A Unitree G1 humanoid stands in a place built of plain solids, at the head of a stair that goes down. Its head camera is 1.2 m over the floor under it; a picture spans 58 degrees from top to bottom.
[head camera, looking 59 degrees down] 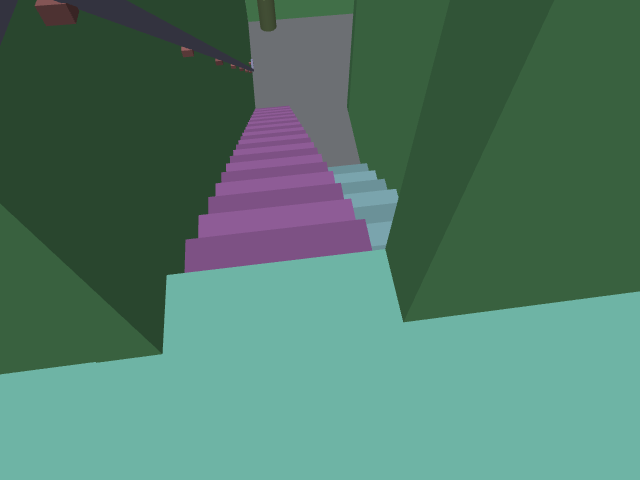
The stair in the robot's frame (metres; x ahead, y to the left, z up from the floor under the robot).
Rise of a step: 0.19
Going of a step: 0.25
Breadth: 0.69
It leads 8 degrees to the left of straight ahead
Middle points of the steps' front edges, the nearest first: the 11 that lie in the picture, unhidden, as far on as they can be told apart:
0.64 0.13 0.00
0.89 0.17 -0.19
1.13 0.20 -0.39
1.37 0.23 -0.58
1.61 0.26 -0.77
1.86 0.30 -0.97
2.10 0.33 -1.16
2.34 0.36 -1.36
2.59 0.40 -1.55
2.83 0.43 -1.74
3.07 0.46 -1.94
